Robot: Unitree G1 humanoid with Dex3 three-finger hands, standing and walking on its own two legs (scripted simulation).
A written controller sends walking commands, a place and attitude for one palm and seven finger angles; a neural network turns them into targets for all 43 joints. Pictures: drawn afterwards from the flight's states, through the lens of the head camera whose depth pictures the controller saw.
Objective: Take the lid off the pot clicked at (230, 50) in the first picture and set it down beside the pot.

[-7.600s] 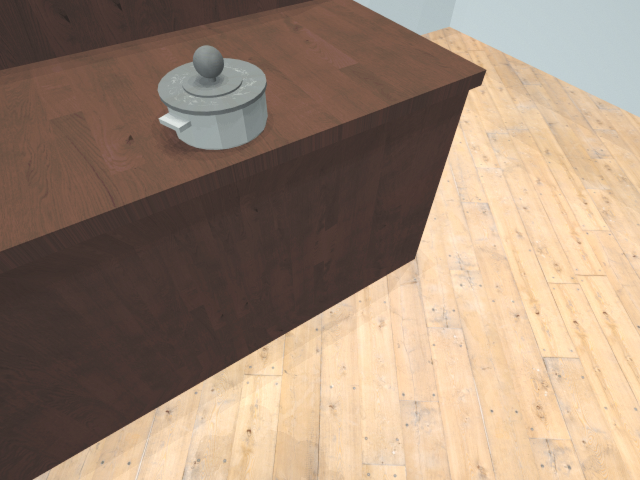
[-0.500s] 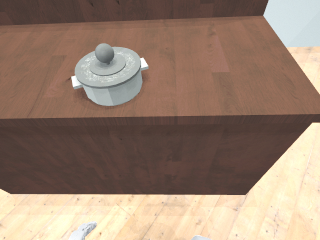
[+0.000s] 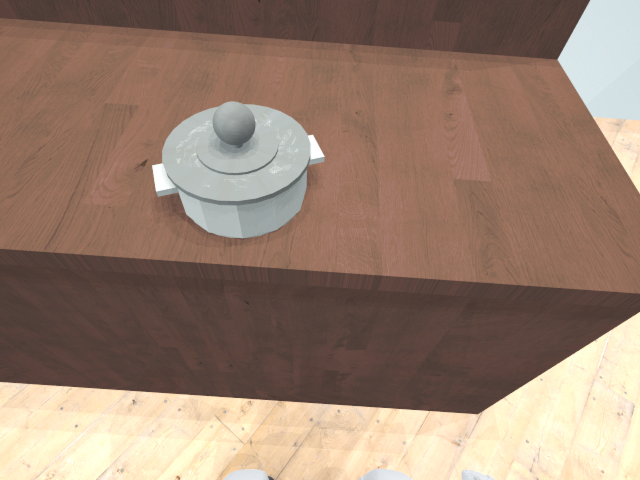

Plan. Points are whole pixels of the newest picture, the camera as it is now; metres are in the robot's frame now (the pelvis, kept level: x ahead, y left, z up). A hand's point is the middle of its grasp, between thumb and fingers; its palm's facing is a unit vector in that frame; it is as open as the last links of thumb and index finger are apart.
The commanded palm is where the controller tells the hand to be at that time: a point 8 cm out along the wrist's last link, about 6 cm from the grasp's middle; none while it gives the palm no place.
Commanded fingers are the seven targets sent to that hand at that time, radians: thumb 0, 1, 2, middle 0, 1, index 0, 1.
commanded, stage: come to a stop and stand still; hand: left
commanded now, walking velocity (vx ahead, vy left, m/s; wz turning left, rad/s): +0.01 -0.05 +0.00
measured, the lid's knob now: (234, 123) +0.50 +0.16 +0.16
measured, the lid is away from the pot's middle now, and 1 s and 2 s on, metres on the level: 0.00 0.00 0.00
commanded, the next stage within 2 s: look again from close up in 0.62 s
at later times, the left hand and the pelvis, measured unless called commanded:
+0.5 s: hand out of the picture +0.01 +0.16 -0.18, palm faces +0.00 -0.98 -0.21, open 7.4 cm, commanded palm none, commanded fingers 0.00 0.90 0.90 -0.20 -0.30 -0.20 -0.30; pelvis -0.05 -0.03 -0.01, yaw -1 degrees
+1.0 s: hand out of the picture -0.03 +0.16 -0.18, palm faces +0.03 -0.98 -0.19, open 7.4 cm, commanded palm none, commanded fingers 0.00 0.90 0.90 -0.20 -0.30 -0.20 -0.30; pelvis -0.03 -0.01 +0.00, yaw -1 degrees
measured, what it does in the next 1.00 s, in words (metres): steps on the spot: right foot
